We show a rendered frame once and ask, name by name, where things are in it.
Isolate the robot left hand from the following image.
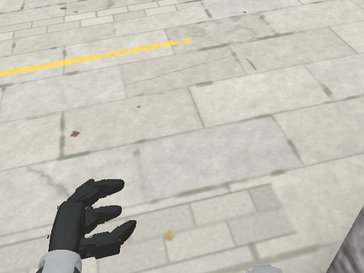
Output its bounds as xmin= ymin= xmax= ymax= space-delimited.
xmin=47 ymin=179 xmax=137 ymax=259

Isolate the left robot forearm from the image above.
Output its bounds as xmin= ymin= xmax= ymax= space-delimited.
xmin=36 ymin=250 xmax=82 ymax=273

